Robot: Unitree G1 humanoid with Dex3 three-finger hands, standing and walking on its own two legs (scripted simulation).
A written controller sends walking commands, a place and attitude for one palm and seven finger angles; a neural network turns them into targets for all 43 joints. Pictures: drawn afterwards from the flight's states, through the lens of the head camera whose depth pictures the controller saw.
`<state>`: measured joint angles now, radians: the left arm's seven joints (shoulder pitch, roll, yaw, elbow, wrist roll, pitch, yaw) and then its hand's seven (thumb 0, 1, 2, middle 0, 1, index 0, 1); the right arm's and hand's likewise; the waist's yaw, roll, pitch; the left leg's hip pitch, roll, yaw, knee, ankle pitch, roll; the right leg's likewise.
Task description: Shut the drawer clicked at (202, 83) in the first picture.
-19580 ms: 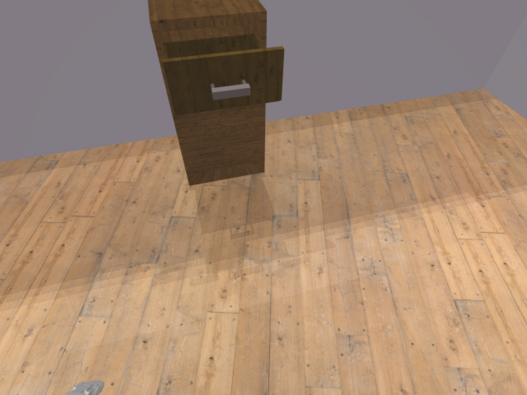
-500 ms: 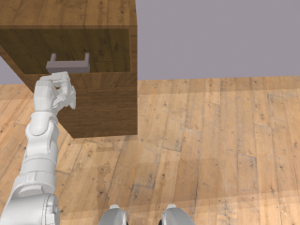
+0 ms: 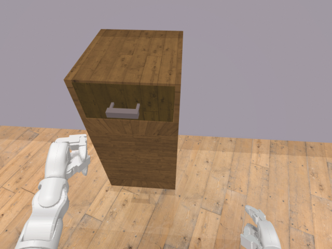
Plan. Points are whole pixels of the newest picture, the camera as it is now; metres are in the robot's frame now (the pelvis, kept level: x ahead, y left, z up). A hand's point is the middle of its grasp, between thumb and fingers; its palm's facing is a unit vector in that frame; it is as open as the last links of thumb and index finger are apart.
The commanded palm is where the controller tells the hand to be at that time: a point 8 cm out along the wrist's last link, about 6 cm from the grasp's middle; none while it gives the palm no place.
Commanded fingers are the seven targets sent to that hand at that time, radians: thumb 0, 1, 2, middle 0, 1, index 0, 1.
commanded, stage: draw the hand back to the body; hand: left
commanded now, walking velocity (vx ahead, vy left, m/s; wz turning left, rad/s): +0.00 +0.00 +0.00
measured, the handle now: (123, 109) +0.60 +0.20 -0.04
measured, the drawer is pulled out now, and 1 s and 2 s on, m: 0.00 0.00 0.00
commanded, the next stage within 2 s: step back with the hand held close in 0.64 s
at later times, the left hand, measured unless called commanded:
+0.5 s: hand (34, 185) +0.18 +0.23 +0.18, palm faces +0.38 -0.83 -0.40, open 3.3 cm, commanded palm +0.14 +0.27 +0.19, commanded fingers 0.00 0.90 0.90 -1.40 -1.60 -1.40 -1.60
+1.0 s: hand (32, 182) +0.19 +0.24 +0.17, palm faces +0.31 -0.83 -0.46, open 3.3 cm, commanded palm +0.13 +0.28 +0.19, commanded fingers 0.00 0.90 0.90 -1.40 -1.60 -1.40 -1.60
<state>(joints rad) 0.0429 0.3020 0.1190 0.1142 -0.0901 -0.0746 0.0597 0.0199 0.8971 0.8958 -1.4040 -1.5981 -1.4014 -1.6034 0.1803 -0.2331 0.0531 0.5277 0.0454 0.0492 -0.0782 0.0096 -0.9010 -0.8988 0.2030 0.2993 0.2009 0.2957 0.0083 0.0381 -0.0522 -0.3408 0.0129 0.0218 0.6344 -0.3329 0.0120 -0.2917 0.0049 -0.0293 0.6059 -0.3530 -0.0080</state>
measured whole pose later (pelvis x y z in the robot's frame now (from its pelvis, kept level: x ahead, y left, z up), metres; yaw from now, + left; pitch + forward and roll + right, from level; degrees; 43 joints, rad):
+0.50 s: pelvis +0.01 -0.01 +0.01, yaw +0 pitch -4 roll +0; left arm 0.55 0.34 0.29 -0.46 -0.08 -0.11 0.09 0.02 0.89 0.90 -1.41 -1.60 -1.40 -1.60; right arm 0.22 -0.23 0.03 0.60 0.01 -0.08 -0.07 0.01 -0.90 -0.90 0.20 0.30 0.20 0.30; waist 0.06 0.08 0.00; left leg -0.12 0.02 0.02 0.46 -0.27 0.00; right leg -0.07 0.02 -0.03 0.42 -0.28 -0.02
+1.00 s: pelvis -0.01 +0.01 +0.02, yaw -2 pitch -1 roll -1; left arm 0.59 0.35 0.34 -0.47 -0.06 -0.20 0.10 0.02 0.89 0.90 -1.41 -1.60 -1.40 -1.60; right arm 0.18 -0.24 -0.01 0.56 0.00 -0.02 -0.06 0.01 -0.90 -0.90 0.21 0.30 0.20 0.30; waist 0.00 0.05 0.02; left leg -0.20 0.01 0.05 0.45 -0.24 0.02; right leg -0.16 0.01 0.00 0.41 -0.24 0.01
